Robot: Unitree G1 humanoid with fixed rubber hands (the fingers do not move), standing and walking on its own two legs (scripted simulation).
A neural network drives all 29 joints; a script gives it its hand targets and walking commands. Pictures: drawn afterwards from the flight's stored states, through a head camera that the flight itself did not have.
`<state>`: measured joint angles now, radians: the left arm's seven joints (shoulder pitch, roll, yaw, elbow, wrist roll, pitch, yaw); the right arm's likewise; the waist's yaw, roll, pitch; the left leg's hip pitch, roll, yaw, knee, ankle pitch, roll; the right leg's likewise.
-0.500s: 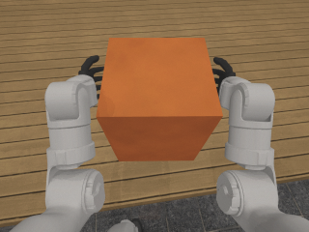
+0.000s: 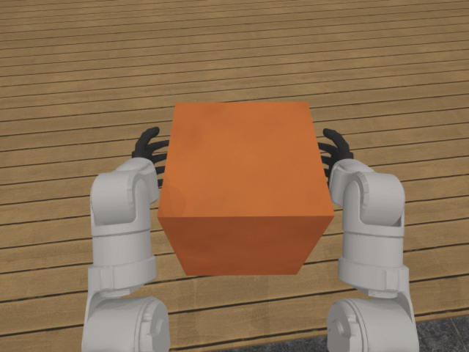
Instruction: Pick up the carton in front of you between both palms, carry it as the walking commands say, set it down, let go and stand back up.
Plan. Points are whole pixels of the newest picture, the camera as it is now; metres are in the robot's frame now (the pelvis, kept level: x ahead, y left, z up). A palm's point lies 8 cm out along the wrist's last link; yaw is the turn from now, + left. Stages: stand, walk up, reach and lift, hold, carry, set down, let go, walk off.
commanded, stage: carry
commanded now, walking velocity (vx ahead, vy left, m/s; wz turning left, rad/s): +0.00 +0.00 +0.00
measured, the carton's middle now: (241, 196) +0.37 +0.00 +0.04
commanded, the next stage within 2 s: none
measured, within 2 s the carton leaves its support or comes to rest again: neither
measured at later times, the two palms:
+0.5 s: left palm (172, 159) +0.40 +0.11 +0.10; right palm (356, 155) +0.41 -0.18 +0.10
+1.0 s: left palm (152, 176) +0.36 +0.14 +0.11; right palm (348, 173) +0.37 -0.16 +0.11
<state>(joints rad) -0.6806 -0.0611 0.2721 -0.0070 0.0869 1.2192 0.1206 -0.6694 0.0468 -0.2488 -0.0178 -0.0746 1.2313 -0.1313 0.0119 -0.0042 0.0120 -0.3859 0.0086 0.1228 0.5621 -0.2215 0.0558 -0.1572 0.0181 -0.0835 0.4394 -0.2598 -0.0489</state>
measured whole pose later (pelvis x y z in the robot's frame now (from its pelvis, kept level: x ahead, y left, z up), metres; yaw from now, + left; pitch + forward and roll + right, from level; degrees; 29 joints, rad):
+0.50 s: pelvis +0.05 -0.04 -0.02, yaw +1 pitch +2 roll +0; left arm -0.62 -0.03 0.21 0.09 0.08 1.20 0.12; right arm -0.65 0.00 -0.18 0.11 -0.05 1.22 -0.13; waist -0.01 0.03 -0.03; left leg -0.23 0.05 0.08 0.54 -0.35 -0.02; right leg -0.31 0.03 -0.09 0.53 -0.26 -0.06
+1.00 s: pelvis +0.02 -0.03 -0.02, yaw +2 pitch +1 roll +0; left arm -0.65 0.00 0.20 0.19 0.06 1.21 0.12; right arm -0.64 0.02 -0.19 0.17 -0.06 1.23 -0.13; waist 0.01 -0.01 -0.06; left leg -0.25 0.02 0.08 0.54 -0.31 0.01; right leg -0.33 -0.01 -0.09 0.53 -0.22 -0.04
